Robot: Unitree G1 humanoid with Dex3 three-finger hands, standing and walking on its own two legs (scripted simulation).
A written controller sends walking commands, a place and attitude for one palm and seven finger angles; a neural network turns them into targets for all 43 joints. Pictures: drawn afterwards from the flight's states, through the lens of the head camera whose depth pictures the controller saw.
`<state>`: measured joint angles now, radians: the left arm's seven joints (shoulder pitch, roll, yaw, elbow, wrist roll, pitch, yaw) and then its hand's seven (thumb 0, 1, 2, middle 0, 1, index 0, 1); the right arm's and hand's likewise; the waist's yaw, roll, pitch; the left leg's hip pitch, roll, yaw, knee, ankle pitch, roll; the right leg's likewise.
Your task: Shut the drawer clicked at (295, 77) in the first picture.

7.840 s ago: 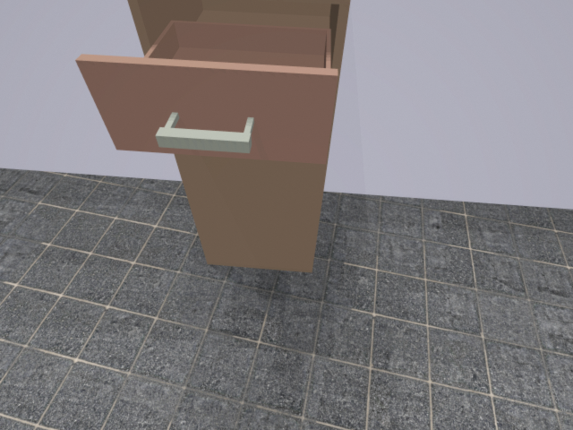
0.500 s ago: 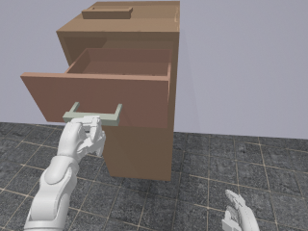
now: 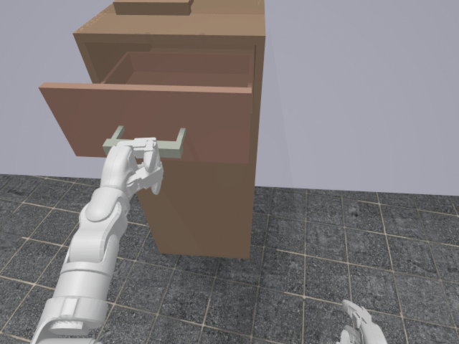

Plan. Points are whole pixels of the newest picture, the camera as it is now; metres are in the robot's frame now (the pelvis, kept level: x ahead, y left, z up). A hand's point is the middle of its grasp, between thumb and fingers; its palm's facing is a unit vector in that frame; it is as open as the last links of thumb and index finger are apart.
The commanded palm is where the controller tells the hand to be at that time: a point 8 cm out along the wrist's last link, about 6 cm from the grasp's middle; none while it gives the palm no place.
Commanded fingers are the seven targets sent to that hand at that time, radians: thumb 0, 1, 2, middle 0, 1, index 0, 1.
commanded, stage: push the drawer shut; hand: left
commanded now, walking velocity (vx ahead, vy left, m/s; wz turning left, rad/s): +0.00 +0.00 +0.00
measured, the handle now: (147, 140) +0.44 +0.19 +0.15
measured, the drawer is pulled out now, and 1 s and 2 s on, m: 0.20 0.09 0.00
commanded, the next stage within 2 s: none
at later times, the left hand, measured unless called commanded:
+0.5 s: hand (166, 145) +0.42 +0.15 +0.15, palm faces -0.02 -1.00 -0.01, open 3.0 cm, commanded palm +0.40 +0.20 +0.15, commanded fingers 0.00 0.90 0.90 -1.40 -1.60 -1.40 -1.60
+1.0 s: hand (172, 129) +0.47 +0.15 +0.15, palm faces -0.02 -1.00 -0.01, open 3.2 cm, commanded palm +0.46 +0.20 +0.15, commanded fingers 0.00 0.90 0.90 -1.40 -1.60 -1.40 -1.60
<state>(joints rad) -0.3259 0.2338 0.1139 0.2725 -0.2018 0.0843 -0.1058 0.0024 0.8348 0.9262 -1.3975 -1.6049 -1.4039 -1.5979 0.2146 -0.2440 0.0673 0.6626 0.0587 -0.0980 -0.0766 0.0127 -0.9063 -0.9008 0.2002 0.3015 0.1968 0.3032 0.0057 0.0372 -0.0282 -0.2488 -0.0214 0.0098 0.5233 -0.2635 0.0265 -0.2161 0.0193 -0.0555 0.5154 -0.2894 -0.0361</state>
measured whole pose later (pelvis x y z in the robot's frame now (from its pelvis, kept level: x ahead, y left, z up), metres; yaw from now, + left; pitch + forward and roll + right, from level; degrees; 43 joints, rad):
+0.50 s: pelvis +0.01 +0.00 +0.00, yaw -1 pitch +3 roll +0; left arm -0.57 0.27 0.18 0.60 -0.18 -0.01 -0.12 -0.02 0.82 0.91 -1.40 -1.60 -1.40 -1.60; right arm 0.28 -0.25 0.04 0.67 0.06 -0.07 -0.06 0.01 -0.91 -0.90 0.20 0.30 0.20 0.30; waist -0.03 0.03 -0.04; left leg -0.31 -0.01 0.02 0.54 -0.28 0.03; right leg -0.28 0.03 -0.04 0.52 -0.30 -0.03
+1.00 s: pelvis +0.01 +0.01 +0.00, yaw -1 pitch +6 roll -1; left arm -0.80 0.31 0.23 0.92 -0.14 -0.13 -0.13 0.01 0.83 0.92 -1.40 -1.60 -1.40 -1.60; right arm 0.34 -0.25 0.03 0.69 0.05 -0.06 -0.04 0.01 -0.91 -0.90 0.20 0.30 0.20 0.30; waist -0.07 0.03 -0.05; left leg -0.39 -0.01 0.02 0.59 -0.30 0.03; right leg -0.36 0.03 -0.04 0.56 -0.30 -0.03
